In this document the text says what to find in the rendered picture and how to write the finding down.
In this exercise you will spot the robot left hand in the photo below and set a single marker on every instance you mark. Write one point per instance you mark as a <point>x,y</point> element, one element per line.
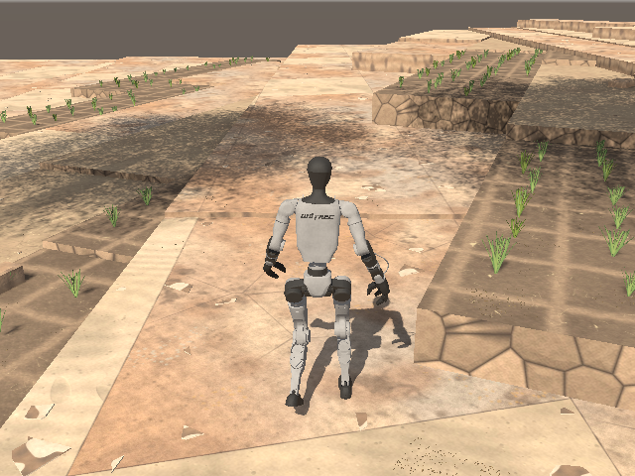
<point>272,274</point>

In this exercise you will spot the left robot forearm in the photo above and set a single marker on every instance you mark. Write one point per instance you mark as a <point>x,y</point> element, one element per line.
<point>271,255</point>

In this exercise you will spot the robot left upper arm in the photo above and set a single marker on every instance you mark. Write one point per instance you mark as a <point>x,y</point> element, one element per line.
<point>286,209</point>

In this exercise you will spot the robot right upper arm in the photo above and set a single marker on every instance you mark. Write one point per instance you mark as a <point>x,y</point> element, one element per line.
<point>350,211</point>

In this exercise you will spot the right robot thigh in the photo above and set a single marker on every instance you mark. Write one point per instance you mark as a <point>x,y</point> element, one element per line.
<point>341,294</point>

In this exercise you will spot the right robot forearm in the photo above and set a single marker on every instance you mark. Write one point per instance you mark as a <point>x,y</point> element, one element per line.
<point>373,266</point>

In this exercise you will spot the robot right hand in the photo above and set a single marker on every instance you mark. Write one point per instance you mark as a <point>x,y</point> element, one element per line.
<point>383,289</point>

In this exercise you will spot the robot left foot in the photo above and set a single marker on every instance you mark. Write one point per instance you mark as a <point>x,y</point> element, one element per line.
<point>293,400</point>

